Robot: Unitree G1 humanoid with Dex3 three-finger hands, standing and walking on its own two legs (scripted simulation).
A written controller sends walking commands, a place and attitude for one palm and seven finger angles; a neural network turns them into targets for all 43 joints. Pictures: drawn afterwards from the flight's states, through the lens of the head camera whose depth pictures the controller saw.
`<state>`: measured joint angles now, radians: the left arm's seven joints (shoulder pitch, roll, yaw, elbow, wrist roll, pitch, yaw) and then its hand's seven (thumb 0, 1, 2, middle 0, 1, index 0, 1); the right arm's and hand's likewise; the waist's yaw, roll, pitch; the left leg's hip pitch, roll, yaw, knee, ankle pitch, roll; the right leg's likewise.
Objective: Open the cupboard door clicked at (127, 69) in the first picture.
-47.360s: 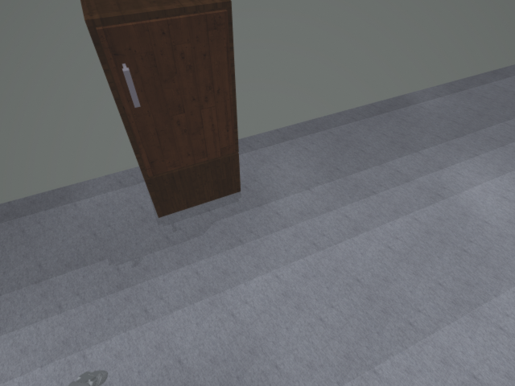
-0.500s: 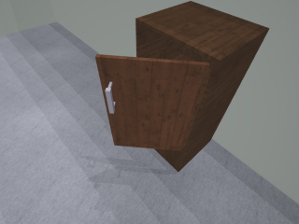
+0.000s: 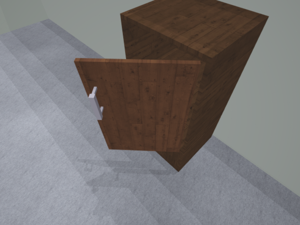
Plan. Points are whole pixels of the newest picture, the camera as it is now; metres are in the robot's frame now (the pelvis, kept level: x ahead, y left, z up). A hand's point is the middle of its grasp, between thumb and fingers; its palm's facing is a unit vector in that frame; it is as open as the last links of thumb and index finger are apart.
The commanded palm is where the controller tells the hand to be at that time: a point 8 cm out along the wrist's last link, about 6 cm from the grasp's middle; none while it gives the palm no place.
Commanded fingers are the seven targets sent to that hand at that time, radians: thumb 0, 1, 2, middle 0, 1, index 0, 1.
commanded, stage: come to a stop and stand still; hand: left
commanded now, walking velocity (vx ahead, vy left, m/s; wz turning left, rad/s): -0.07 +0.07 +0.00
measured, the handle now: (97, 103) +0.52 +0.23 -0.04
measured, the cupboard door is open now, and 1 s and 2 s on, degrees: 43 43 43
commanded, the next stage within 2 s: look again from close up in 0.98 s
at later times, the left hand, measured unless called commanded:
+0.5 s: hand out of the picture -0.06 +0.21 -0.16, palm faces +0.01 -0.98 -0.22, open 7.4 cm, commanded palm none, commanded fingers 0.00 0.90 0.90 -0.20 -0.30 -0.20 -0.30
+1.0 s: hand out of the picture -0.13 +0.17 -0.17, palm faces +0.04 -0.99 -0.14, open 7.4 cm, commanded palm none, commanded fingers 0.00 0.90 0.90 -0.20 -0.30 -0.20 -0.30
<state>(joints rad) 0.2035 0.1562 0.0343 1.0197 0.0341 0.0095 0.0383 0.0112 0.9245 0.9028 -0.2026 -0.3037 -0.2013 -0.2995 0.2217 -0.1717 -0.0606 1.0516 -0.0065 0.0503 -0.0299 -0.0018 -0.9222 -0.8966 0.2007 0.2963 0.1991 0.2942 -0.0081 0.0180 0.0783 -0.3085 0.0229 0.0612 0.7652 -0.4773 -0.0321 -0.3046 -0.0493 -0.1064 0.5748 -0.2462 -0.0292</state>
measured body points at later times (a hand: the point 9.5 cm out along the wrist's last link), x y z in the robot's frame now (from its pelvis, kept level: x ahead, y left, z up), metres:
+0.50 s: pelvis -0.08 +0.03 +0.01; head -0.06 +0.02 +0.46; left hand -0.06 +0.26 -0.15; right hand -0.06 -0.20 -0.15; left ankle -0.02 +0.13 -0.73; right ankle -0.10 -0.08 -0.73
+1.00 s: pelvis -0.10 +0.02 +0.01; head -0.10 +0.02 +0.46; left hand -0.13 +0.22 -0.16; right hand -0.16 -0.18 -0.15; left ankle -0.02 +0.12 -0.73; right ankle -0.10 -0.08 -0.73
